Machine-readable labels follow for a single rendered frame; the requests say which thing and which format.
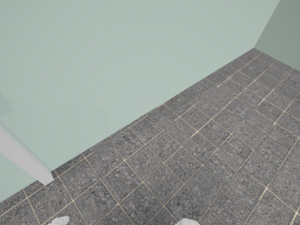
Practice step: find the panel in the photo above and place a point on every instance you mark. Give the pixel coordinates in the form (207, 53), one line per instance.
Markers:
(13, 150)

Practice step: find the left robot hand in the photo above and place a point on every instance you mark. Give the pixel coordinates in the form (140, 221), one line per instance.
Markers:
(60, 221)

